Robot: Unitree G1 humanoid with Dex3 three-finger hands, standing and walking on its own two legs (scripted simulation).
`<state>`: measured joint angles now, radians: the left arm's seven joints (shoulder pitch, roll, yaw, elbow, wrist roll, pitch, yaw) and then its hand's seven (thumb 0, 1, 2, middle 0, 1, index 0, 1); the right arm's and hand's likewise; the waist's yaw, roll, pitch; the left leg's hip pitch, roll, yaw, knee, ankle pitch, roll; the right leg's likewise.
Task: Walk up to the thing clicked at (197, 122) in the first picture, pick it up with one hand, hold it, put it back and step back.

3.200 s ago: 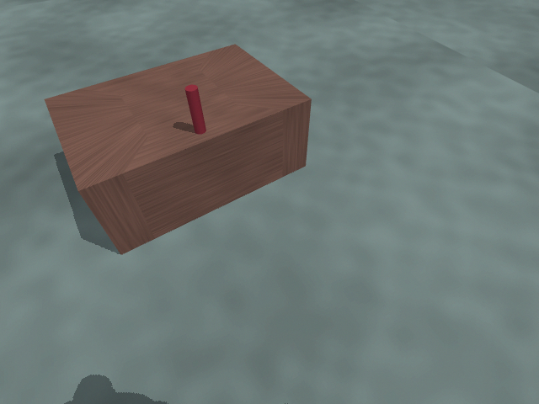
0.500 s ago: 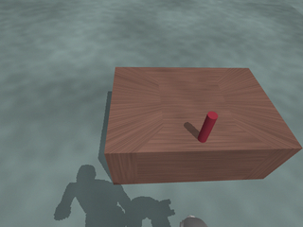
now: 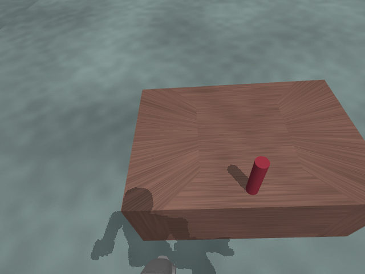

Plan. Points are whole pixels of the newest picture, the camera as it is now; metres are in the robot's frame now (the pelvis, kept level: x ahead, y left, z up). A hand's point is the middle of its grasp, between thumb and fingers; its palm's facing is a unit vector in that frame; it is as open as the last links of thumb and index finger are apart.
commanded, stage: walk up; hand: right
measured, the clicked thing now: (256, 177) +0.47 -0.20 -0.25
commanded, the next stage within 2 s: stand in 1.94 s
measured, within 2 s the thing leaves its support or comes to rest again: neither
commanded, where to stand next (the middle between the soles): +0.09 +0.02 m, yaw -1 degrees
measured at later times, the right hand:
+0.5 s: hand out of the picture +0.13 -0.23 -0.15, palm faces -0.03 +0.95 -0.32, open 7.4 cm
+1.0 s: hand out of the picture +0.13 -0.23 -0.15, palm faces -0.02 +0.95 -0.33, open 7.4 cm
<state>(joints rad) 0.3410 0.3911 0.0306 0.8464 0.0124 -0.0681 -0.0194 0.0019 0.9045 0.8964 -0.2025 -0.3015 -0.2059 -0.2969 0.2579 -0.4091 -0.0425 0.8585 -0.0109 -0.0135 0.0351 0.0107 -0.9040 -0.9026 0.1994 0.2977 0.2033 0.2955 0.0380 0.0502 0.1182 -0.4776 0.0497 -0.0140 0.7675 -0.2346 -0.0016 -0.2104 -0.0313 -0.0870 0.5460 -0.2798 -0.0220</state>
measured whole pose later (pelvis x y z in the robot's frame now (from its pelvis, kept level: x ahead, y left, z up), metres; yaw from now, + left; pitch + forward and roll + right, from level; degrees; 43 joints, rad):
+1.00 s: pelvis +0.04 +0.02 +0.01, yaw +0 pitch -2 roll -1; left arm 0.12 0.36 -0.01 1.10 0.01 -0.04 0.00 0.00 0.91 0.90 -0.20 -0.30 -0.20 -0.30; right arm 0.09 -0.35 -0.02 1.09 -0.01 0.01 0.03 0.01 -0.90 -0.90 0.20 0.30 0.20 0.30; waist 0.00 0.01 0.06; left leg -0.26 0.00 0.01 0.44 -0.14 0.02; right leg -0.10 -0.04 -0.03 0.41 -0.28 0.04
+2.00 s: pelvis +0.05 +0.02 +0.01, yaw +1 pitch -2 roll +0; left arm 0.11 0.36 0.01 1.12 0.02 -0.02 0.00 0.00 0.91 0.90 -0.20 -0.30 -0.20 -0.30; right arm 0.07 -0.34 -0.02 1.12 -0.01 0.01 0.02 0.01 -0.90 -0.90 0.20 0.30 0.20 0.30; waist 0.00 0.00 0.05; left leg -0.21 -0.01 0.01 0.36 -0.12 0.02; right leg -0.04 -0.05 -0.04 0.33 -0.26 0.04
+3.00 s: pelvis +0.06 +0.01 +0.01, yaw +0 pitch -2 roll +0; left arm 0.14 0.35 0.01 1.12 0.02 0.00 -0.01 0.00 0.91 0.90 -0.20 -0.30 -0.20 -0.30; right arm 0.10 -0.35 0.01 1.14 -0.01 0.00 0.01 0.01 -0.90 -0.90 0.20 0.30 0.20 0.30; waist 0.00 -0.01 0.06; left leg -0.19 0.01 0.01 0.35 -0.13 0.00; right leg -0.02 -0.03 -0.04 0.30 -0.25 0.02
